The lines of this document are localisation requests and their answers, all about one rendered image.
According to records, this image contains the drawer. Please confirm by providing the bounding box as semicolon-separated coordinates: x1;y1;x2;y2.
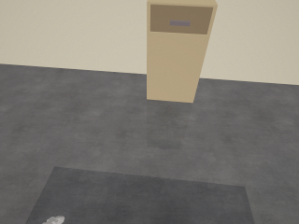
149;4;214;35

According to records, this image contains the cabinet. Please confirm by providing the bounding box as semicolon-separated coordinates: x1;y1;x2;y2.
147;0;218;103

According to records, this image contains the handle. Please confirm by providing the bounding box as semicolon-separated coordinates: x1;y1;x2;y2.
169;19;191;27

